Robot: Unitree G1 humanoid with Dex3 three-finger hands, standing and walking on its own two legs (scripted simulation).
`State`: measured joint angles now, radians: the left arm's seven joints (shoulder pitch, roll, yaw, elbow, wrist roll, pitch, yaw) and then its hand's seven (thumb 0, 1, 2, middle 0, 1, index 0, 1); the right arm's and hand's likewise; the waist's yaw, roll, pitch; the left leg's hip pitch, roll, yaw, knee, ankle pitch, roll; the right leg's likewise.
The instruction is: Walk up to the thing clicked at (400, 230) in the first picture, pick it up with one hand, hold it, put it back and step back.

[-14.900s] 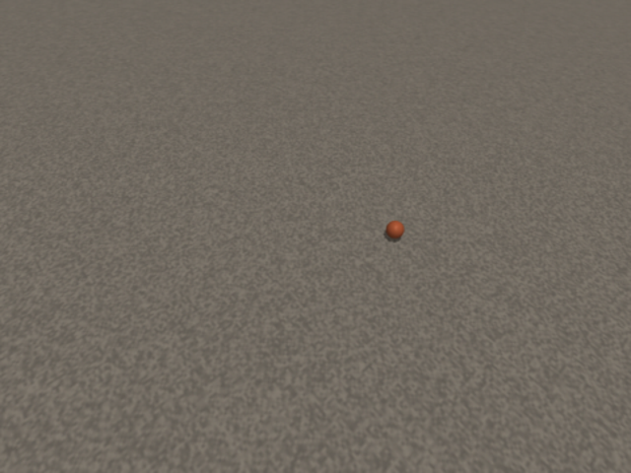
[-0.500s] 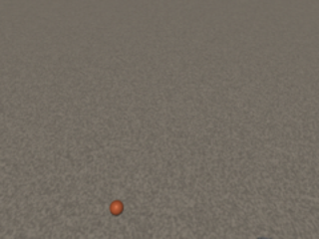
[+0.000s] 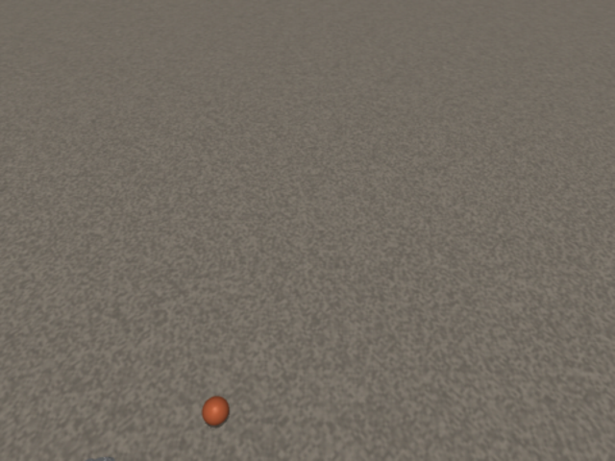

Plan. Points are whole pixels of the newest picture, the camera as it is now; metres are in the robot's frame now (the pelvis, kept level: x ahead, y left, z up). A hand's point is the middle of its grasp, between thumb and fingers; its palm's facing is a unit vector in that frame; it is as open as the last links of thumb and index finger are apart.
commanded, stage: stand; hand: left
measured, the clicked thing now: (215, 410) +0.39 +0.26 -0.74
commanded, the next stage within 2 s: none
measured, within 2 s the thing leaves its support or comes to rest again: neither
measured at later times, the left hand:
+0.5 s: hand out of the picture +0.07 +0.24 -0.15, palm faces -0.02 -0.94 -0.34, open 7.4 cm
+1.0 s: hand out of the picture +0.07 +0.24 -0.15, palm faces -0.02 -0.94 -0.34, open 7.4 cm
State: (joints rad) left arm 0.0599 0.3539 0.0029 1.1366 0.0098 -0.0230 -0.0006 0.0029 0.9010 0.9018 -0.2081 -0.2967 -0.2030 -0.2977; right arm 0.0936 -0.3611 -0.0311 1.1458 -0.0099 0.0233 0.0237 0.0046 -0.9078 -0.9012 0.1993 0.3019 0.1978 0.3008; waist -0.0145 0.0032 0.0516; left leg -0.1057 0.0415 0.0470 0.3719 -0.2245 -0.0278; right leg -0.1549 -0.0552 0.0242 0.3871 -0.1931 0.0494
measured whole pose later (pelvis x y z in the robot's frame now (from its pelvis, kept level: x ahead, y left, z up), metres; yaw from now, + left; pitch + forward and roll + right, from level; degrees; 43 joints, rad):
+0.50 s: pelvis -0.01 -0.01 +0.00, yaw +1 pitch -3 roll +0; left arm 0.09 0.36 0.00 1.14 0.01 -0.01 -0.01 0.00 0.90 0.90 -0.21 -0.30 -0.20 -0.30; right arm 0.07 -0.35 -0.02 1.14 -0.01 0.00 0.02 0.00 -0.91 -0.90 0.20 0.30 0.20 0.30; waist -0.01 -0.01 0.06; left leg -0.09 0.06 0.03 0.32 -0.18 -0.05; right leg -0.14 -0.04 0.01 0.34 -0.16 0.03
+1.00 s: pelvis -0.01 -0.01 +0.00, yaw +1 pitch -2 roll +0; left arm 0.10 0.36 0.00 1.13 0.00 -0.01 -0.01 0.00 0.90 0.90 -0.21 -0.30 -0.20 -0.30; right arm 0.10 -0.35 -0.01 1.15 -0.01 0.01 0.02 0.00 -0.91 -0.90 0.20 0.30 0.20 0.30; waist -0.01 -0.01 0.05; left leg -0.10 0.06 0.03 0.32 -0.19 -0.05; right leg -0.14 -0.04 0.00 0.35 -0.16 0.03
